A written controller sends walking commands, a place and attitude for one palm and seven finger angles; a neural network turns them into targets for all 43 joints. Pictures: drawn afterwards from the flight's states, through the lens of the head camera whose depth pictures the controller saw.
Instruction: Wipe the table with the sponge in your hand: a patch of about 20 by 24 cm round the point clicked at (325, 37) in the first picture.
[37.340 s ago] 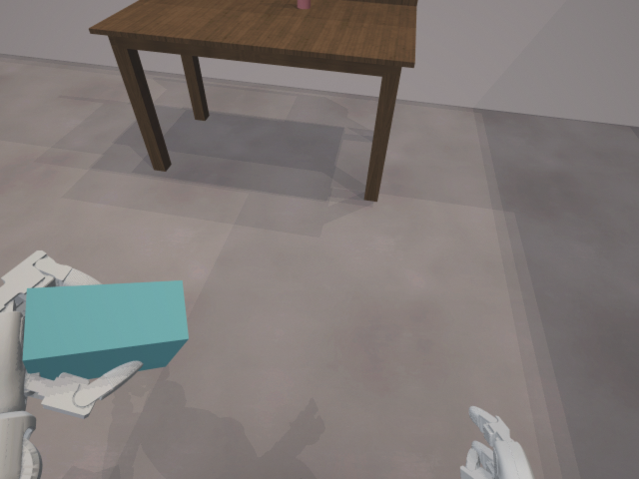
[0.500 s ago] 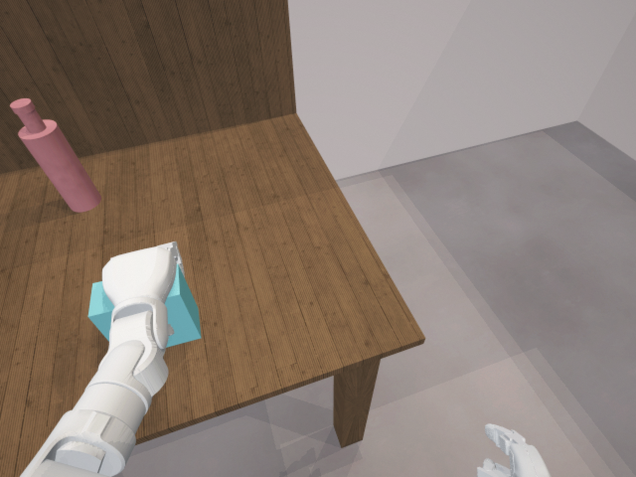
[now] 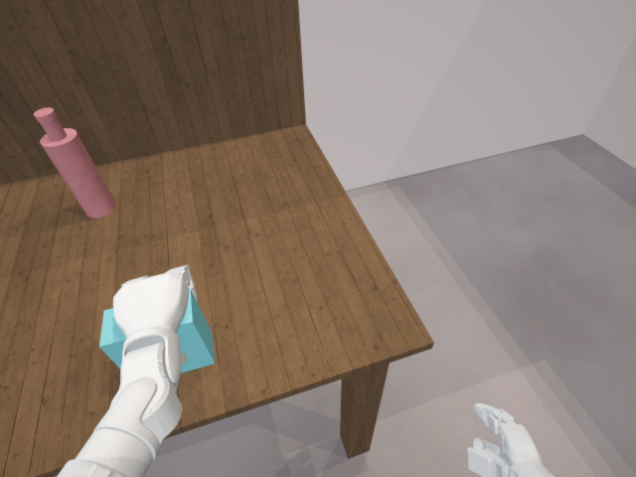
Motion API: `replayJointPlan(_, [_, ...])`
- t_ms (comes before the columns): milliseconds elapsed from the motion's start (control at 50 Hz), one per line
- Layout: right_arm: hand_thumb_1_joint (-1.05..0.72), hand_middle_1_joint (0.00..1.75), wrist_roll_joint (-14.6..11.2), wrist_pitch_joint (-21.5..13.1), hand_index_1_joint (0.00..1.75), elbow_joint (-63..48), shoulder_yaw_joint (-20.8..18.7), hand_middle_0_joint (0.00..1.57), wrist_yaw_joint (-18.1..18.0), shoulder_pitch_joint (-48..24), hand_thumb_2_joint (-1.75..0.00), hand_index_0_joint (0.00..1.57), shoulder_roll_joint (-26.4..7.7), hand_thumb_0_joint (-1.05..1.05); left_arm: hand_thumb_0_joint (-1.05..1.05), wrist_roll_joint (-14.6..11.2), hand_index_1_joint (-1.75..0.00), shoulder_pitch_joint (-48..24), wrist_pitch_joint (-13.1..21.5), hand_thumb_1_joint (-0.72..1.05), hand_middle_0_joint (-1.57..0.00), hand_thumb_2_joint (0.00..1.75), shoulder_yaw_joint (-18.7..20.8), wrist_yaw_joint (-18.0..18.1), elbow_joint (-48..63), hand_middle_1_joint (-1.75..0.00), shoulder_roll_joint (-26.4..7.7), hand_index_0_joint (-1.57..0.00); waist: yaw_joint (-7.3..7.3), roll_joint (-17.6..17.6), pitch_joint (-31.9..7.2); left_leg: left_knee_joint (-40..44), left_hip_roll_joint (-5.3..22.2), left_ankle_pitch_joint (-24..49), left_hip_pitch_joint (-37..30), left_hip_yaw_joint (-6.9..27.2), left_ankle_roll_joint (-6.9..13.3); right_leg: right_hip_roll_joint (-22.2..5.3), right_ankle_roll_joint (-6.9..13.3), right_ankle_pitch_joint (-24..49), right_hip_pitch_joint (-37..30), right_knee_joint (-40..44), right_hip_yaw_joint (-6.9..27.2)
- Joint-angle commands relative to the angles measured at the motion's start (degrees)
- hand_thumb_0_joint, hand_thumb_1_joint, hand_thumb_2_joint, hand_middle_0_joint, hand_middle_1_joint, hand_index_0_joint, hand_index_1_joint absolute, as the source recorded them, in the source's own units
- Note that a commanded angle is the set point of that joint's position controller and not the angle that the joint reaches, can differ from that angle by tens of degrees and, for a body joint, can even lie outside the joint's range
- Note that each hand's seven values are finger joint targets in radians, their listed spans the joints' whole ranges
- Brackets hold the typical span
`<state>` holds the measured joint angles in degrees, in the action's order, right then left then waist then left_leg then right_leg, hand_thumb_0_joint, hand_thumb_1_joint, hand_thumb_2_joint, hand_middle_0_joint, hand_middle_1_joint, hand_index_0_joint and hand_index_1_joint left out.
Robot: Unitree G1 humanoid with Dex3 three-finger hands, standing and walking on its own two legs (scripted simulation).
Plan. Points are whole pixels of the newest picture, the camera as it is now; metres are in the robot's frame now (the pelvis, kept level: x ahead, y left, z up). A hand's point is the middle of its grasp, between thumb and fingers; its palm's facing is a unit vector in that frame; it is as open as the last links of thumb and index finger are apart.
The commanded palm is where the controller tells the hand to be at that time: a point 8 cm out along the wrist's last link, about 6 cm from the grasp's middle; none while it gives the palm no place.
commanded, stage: wipe back along the middle lane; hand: left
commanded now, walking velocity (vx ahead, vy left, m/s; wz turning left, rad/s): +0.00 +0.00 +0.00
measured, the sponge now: (167, 345) +0.29 +0.26 -0.03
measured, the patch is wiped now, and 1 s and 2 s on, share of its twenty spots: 0.45 0.50 0.60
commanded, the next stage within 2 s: slide across to the third lane in 0.34 s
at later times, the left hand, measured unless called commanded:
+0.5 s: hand (175, 357) +0.25 +0.22 +0.02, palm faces -0.01 -0.09 -1.00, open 10.0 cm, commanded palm +0.21 +0.20 +0.07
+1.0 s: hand (217, 353) +0.26 +0.17 +0.02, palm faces -0.03 -0.09 -1.00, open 10.0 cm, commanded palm +0.23 +0.15 +0.07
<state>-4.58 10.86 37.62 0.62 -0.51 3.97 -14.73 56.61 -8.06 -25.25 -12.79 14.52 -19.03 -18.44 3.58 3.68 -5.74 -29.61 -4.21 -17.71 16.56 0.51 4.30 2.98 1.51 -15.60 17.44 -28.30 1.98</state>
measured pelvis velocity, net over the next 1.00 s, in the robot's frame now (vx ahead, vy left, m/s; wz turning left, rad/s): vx -0.02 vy -0.03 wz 0.00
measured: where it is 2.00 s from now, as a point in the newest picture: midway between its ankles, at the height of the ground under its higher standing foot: outside the picture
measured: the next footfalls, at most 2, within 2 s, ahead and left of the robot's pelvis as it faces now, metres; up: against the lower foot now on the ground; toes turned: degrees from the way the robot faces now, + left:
none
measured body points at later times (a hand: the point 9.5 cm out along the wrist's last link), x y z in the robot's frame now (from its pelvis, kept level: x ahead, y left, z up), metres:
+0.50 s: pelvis +0.00 -0.02 +0.00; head -0.01 -0.05 +0.45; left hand +0.25 +0.22 +0.07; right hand +0.23 -0.23 -0.09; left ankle -0.03 +0.07 -0.74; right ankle -0.02 -0.11 -0.74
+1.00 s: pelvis -0.02 -0.03 +0.00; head -0.03 -0.07 +0.45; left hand +0.26 +0.17 +0.07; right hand +0.21 -0.24 -0.10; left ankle -0.03 +0.07 -0.74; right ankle -0.02 -0.11 -0.74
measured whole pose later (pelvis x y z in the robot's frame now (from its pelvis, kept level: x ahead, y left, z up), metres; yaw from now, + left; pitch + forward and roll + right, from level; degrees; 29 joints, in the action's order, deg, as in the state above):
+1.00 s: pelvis -0.02 -0.03 +0.00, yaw +0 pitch +1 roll +0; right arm -4.3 10.4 39.2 0.5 -0.1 0.5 -14.1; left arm 56.9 -5.2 -29.0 -20.5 13.6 -14.5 -13.4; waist 5.0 4.9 -4.3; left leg -28.6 -3.1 -16.0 13.9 0.8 2.2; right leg 4.1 3.7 -14.7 15.9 -29.4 1.7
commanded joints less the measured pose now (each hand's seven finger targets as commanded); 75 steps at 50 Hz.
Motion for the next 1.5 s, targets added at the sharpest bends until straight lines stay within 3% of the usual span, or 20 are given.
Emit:
replayJointPlan(0, [-0.9, 0.3, -0.17, -2.82, 0.3, -9.63, -2.36, 0.2, 0.03, -9.98, -0.9, 0.2, -6.71, 0.0, 0.0, -1.86, -1.6, -3.64, -0.22, 0.1, -1.2, 1.3, 0.51, -1.89, 6.8, -1.6, -1.9, -1.2, 0.38, -5.64, -8.78, 3.15, 3.18, 21.0, -3.49, 4.91, -3.72, -0.09, 3.85, 16.74, -6.29, 1.11, 1.07])
replayJointPlan(40, [-0.9, 0.3, 0.0, -3.01, 0.3, -9.68, -2.48, 0.2, 0.09, -10.84, -0.9, 0.2, -6.86, 0.0, 0.0, -2.02, -1.6, -0.71, -0.07, 0.1, -1.2, 1.3, 3.7, -1.74, 7.96, -1.6, -4.34, -1.2, 1.44, -5.77, -9.58, 3.23, 3.22, 21.91, -3.4, 5.2, -3.68, 0.05, 4.14, 17.99, -7.41, 0.99, 2.14])
replayJointPlan(100, [-0.9, 0.3, -0.08, -3.33, 0.3, -9.98, -2.27, 0.2, 0.6, -10.83, -0.9, 0.2, -6.32, 0.0, 0.0, -2.12, -1.6, 1.17, -0.05, 0.1, -1.2, 1.3, -0.62, -1.81, 10.22, -1.6, -0.07, -1.2, 0.57, -5.98, -8.36, 2.82, 3.25, 22.76, -3.53, 4.76, -3.72, -0.15, 3.8, 19.47, -6.95, 0.64, 1.42])
replayJointPlan(140, [-0.9, 0.3, 0.04, -3.35, 0.3, -10.05, -2.49, 0.2, 0.8, -12.0, -0.9, 0.2, -6.51, 0.0, 0.0, -2.33, -1.6, 4.0, -0.01, 0.1, -1.2, 1.3, 2.17, -1.51, 11.6, -1.6, -2.31, -1.2, 1.59, -5.53, -8.65, 2.93, 3.29, 23.2, -3.57, 4.92, -3.57, 0.04, 4.08, 20.26, -7.61, 0.76, 2.64])
replayJointPlan(200, [-0.9, 0.3, -0.01, -3.36, 0.3, -10.24, -2.33, 0.2, 0.95, -11.91, -0.9, 0.2, -6.15, 0.0, 0.0, -2.44, -1.6, 4.46, -0.32, 0.1, -1.2, 1.3, -0.66, -1.46, 13.61, -1.6, 0.1, -1.2, 0.76, -7.43, -7.63, 2.84, 3.11, 21.54, -3.14, 4.55, -3.2, -0.16, 3.67, 20.26, -7.65, 0.71, 2.05])
replayJointPlan(240, [-0.9, 0.3, 0.01, -3.14, 0.3, -10.1, -2.24, 0.2, 0.78, -13.11, -0.9, 0.2, -6.51, 0.0, 0.0, -2.51, -1.6, 4.76, -0.92, 0.1, -1.2, 1.3, 2.74, -1.25, 14.19, -1.6, -3.15, -1.2, 1.44, -7.81, -6.89, 3.67, 2.97, 18.93, -2.22, 4.55, -2.82, -0.03, 3.9, 19.17, -8.1, 1.37, 3.6])
replayJointPlan(380, [-0.9, 0.3, -0.02, -3.48, 0.3, -10.31, -1.99, 0.2, 0.79, -13.27, -0.9, 0.2, -5.64, 0.0, 0.0, -2.03, -1.6, 8.25, -1.09, 0.1, -1.2, 1.3, 0.55, -1.32, 16.44, -1.6, -1.36, -1.2, 1.5, -6.46, -7.28, 3.24, 2.34, 18.92, -2.94, 3.61, -2.39, -0.32, 3.75, 20.75, -9.35, 1.02, 3.75])
replayJointPlan(540, [-0.9, 0.3, 0.43, -3.59, 0.3, -9.89, -2.26, 0.2, 0.23, -14.91, -0.9, 0.2, -5.8, 0.0, 0.0, -1.85, -1.6, 1.77, -1.13, 0.1, -1.2, 1.3, 1.6, -1.63, 20.28, -1.6, -3.34, -1.2, 1.14, -6.81, -8.22, 3.52, 2.14, 16.61, -3.69, 3.83, -1.6, -0.12, 3.87, 19.11, -9.47, 2.1, 5.68])
replayJointPlan(600, [-0.9, 0.3, 0.56, -3.63, 0.3, -9.9, -2.18, 0.2, 0.25, -14.68, -0.9, 0.2, -5.35, 0.0, 0.0, -1.41, -1.6, -1.62, -0.92, 0.1, -1.2, 1.3, -3.08, -2.05, 21.56, -1.6, 0.18, -1.2, 0.05, -6.72, -7.69, 3.36, 1.95, 16.43, -4.33, 3.41, -1.38, -0.49, 3.59, 19.42, -9.05, 2.22, 5.02])
replayJointPlan(740, [-0.9, 0.3, 0.55, -3.77, 0.3, -9.53, -2.13, 0.2, 0.29, -15.53, -0.9, 0.2, -5.39, 0.0, 0.0, -0.68, -1.6, -3.28, -0.79, 0.1, -1.2, 1.3, -1.36, -1.53, 20.15, -1.6, -1.34, -1.2, 1.06, -5.82, -8.12, 4.29, 2.08, 14.65, -4.04, 3.62, -1.48, -0.05, 3.96, 16.32, -9.19, 2.52, 5.54])
replayJointPlan(960, [-0.9, 0.3, 0.09, -3.24, 0.3, -8.61, -2.22, 0.2, 0.44, -16.15, -0.9, 0.2, -4.88, 0.0, 0.0, -0.29, -1.6, -11.32, -2.06, 0.1, -1.2, 1.3, -8.08, -0.04, 13.72, -1.6, 5.57, -1.2, 0.21, -6.78, -9.32, 4.27, 2.03, 11.52, -4.04, 2.96, -1.35, -0.39, 3.71, 11.62, -7.77, 2.86, 3.88])
replayJointPlan(1040, [-0.9, 0.3, -0.07, -2.58, 0.3, -8.1, -2.26, 0.2, 0.61, -17.03, -0.9, 0.2, -5.11, 0.0, 0.0, -0.47, -1.6, -11.88, -2.84, 0.1, -1.2, 1.3, -5.29, 0.58, 11.78, -1.6, 3.31, -1.2, 0.8, -8.1, -9.73, 4.34, 1.99, 11.57, -2.94, 2.85, -1.57, -0.34, 3.76, 12.89, -8.68, 3.21, 5.41])
replayJointPlan(1060, [-0.9, 0.3, -0.1, -2.42, 0.3, -8.27, -2.03, 0.2, 0.66, -16.9, -0.9, 0.2, -4.77, 0.0, 0.0, -0.58, -1.6, -13.35, -3.17, 0.1, -1.2, 1.3, -9.02, 0.56, 11.58, -1.6, 6.65, -1.2, -0.04, -8.24, -9.17, 4.26, 1.96, 11.1, -2.92, 2.43, -1.47, -0.71, 3.43, 12.41, -8.43, 3.03, 4.45])
replayJointPlan(1160, [-0.9, 0.3, -0.41, -2.07, 0.3, -7.56, -1.86, 0.2, 0.47, -17.51, -0.9, 0.2, -4.73, 0.0, 0.0, -0.92, -1.6, -16.66, -4.48, 0.1, -1.2, 1.3, -7.59, 1.63, 8.43, -1.6, 5.63, -1.2, -0.03, -8.16, -8.3, 4.62, 1.87, 9.41, -2.37, 1.85, -1.5, -0.83, 3.26, 10.66, -8.22, 3.97, 4.87])
replayJointPlan(1240, [-0.9, 0.3, -0.4, -1.41, 0.3, -6.47, -1.5, 0.2, -0.28, -17.39, -0.9, 0.2, -5.54, 0.0, 0.0, -0.36, -1.6, -18.44, -5.83, 0.1, -1.2, 1.3, -1.1, 2.2, 3.37, -1.6, -0.8, -1.2, 0.68, -8.34, -7.41, 5.12, 1.54, 7.98, -0.16, 1.73, -1.75, -0.9, 3.41, 10.45, -8.86, 4.87, 6.91])
replayJointPlan(1300, [-0.9, 0.3, -0.44, -1.36, 0.3, -6.21, -1.25, 0.2, -0.95, -16.3, -0.9, 0.2, -5.18, 0.0, 0.0, 0.33, -1.6, -22.33, -6.04, 0.1, -1.2, 1.3, -4.26, 1.78, 0.36, -1.6, 2.06, -1.2, -0.65, -8.4, -6.78, 4.76, 1.25, 7.01, 0.31, 1.03, -1.66, -1.35, 3.01, 9.75, -7.74, 4.92, 6.28])
replayJointPlan(1340, [-0.9, 0.3, -0.29, -1.27, 0.3, -5.92, -1.39, 0.2, -1.2, -16.09, -0.9, 0.2, -5.77, 0.0, 0.0, 0.68, -1.6, -20.2, -5.84, 0.1, -1.2, 1.3, 0.2, 1.69, -1.89, -1.6, -2.36, -1.2, 0.41, -7.85, -8.53, 4.62, 1.1, 7.6, 0.78, 1.32, -1.78, -1.19, 3.33, 10.56, -8.9, 4.9, 7.61])
replayJointPlan(1400, [-0.9, 0.3, -0.38, -1.36, 0.3, -6.24, -1.2, 0.2, -1.6, -14.7, -0.9, 0.2, -5.4, 0.0, 0.0, 0.37, -1.6, -22.22, -5.4, 0.1, -1.2, 1.3, -3.37, 1.16, -4.05, -1.6, 1.44, -1.2, -0.9, -7.96, -8.68, 3.94, 0.93, 7.9, 1.57, 0.52, -1.77, -1.6, 2.86, 13.28, -8.91, 4.42, 7.01])
replayJointPlan(1440, [-0.9, 0.3, -0.28, -1.26, 0.3, -5.65, -1.22, 0.2, -1.91, -14.02, -0.9, 0.2, -6.21, 0.0, 0.0, 0.33, -1.6, -21.91, -5.16, 0.1, -1.2, 1.3, 0.84, 0.94, -6.87, -1.6, -3.04, -1.2, -0.41, -8.57, -8.74, 4.1, 1.02, 6.93, 3.13, 0.99, -1.99, -1.47, 2.99, 12.0, -8.89, 4.73, 8.3])
replayJointPlan(1480, [-0.9, 0.3, -0.3, -1.44, 0.3, -5.79, -1.24, 0.2, -2.38, -12.79, -0.9, 0.2, -5.92, 0.0, 0.0, 0.07, -1.6, -23.56, -4.45, 0.1, -1.2, 1.3, -0.05, 0.85, -8.18, -1.6, -2.15, -1.2, -1.25, -9.71, -8.96, 3.47, 0.91, 6.61, 3.83, 0.46, -1.77, -1.8, 2.46, 12.51, -8.98, 4.57, 7.96])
